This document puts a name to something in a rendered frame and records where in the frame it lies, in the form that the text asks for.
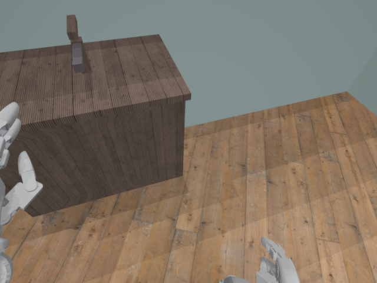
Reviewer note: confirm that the left robot forearm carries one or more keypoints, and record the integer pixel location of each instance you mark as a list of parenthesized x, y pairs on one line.
[(6, 265)]

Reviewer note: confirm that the tap lever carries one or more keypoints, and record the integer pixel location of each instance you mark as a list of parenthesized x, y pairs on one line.
[(77, 62)]

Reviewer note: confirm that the left robot hand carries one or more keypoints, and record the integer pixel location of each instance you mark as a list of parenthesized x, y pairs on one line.
[(22, 194)]

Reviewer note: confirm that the counter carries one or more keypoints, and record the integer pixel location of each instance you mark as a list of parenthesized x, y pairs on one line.
[(116, 127)]

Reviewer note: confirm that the right robot hand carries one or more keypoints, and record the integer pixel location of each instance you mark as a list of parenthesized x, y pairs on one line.
[(282, 272)]

